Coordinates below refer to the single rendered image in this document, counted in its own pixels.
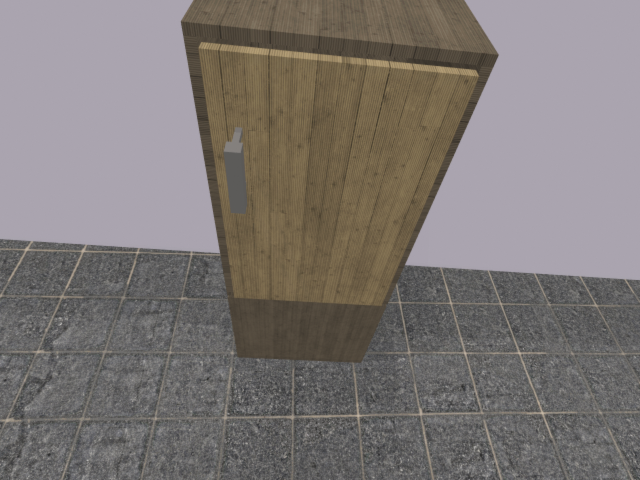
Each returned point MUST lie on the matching cupboard door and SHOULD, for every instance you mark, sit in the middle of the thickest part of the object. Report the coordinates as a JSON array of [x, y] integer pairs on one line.
[[340, 156]]

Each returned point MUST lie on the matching handle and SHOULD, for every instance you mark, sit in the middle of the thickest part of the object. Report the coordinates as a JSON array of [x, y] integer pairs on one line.
[[235, 172]]

